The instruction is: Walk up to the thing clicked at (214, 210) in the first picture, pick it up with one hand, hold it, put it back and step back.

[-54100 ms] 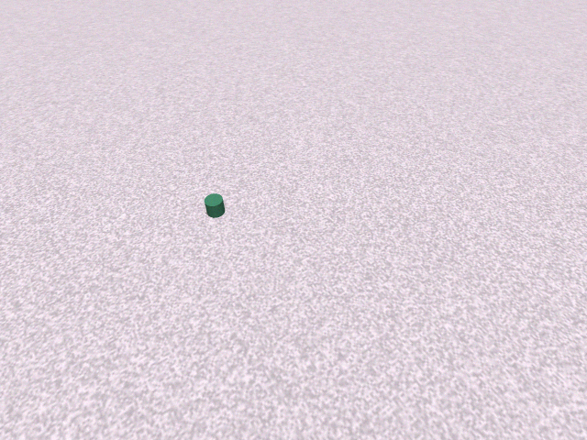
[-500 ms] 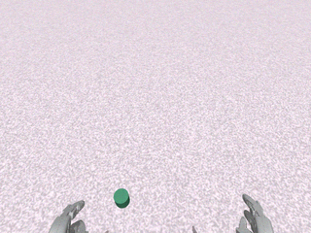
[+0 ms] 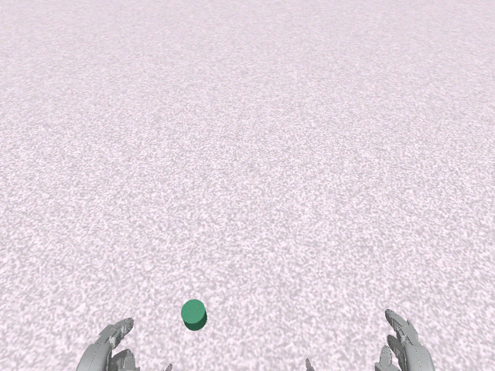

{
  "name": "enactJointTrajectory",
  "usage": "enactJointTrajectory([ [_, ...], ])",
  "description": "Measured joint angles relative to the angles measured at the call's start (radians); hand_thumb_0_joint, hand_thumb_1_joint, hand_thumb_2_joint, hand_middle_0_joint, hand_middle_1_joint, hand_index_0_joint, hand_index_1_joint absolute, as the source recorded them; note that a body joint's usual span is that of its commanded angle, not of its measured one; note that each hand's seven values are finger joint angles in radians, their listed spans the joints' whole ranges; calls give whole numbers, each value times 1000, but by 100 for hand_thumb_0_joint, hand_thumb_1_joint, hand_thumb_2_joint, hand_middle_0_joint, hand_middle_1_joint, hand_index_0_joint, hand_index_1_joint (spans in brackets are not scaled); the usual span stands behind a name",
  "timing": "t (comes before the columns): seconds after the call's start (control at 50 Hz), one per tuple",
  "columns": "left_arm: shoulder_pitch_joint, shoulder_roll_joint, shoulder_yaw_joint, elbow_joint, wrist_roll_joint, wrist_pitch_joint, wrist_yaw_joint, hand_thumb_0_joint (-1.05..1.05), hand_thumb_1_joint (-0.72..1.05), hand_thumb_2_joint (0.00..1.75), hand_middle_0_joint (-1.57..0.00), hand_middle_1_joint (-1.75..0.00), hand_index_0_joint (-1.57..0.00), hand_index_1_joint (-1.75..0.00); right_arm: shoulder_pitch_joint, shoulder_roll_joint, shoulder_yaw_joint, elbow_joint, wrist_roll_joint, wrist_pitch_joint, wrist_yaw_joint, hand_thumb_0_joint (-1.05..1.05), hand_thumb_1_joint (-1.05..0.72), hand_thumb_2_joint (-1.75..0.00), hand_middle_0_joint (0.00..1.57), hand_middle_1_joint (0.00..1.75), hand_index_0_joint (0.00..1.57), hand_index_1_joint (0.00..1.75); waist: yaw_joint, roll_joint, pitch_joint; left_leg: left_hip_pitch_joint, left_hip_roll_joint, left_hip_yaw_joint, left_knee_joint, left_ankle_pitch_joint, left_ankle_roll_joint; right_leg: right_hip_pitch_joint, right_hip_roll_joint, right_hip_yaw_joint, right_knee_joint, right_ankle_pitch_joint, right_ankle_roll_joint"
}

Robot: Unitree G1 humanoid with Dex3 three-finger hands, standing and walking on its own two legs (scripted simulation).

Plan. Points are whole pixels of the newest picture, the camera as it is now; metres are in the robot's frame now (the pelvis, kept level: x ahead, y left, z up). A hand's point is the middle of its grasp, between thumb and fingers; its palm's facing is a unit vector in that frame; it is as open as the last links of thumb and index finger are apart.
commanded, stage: home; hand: left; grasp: from above
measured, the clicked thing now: (194, 315) +0.47 +0.20 -0.67
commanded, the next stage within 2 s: stand in 0.52 s
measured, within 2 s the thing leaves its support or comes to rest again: neither
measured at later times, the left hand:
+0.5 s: hand out of the picture +0.17 +0.18 -0.04, palm faces +0.05 -0.98 -0.20, open 7.4 cm
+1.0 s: hand out of the picture +0.07 +0.24 -0.11, palm faces +0.05 -0.94 -0.35, open 7.4 cm
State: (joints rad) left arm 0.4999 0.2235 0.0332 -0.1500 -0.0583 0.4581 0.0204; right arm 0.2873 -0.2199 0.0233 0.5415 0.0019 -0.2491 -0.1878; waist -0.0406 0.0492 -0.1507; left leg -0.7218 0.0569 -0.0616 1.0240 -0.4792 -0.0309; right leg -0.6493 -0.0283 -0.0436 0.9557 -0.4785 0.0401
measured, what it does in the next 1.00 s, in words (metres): stands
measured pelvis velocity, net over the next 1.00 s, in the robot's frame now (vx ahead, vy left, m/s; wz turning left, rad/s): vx -0.01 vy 0.00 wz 0.01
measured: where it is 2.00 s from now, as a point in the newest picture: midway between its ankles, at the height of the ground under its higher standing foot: outside the picture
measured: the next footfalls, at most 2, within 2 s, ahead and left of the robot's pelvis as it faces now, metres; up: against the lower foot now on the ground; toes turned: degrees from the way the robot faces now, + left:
none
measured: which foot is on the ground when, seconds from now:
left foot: down 0.00-1.00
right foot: down 0.00-1.00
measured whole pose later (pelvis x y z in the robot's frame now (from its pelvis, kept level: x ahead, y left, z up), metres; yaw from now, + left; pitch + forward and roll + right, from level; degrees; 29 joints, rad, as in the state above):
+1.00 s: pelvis -0.01 +0.00 +0.04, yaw +1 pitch -1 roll -1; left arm 0.25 0.30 0.05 0.81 0.04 0.04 0.03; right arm 0.21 -0.31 -0.06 0.91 -0.06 -0.01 0.00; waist 0.02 0.00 0.05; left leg -0.38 0.02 -0.03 0.75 -0.36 -0.01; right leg -0.33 -0.07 -0.02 0.73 -0.38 0.05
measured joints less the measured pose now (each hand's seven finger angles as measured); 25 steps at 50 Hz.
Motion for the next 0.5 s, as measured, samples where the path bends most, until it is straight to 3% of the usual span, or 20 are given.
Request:
enactJointTrajectory([
  [0.5, 4, 1, -3, -3, 1, 1, 2, 1, 91, 89, -20, -30, -20, -30, -1, 0, -4, -6, 1, 15, 5, 1, -90, -90, 21, 30, 20, 30, 0, -1, -7, 5, 1, -1, 2, -6, -2, 4, 1, 0, 3, -6, -2],
])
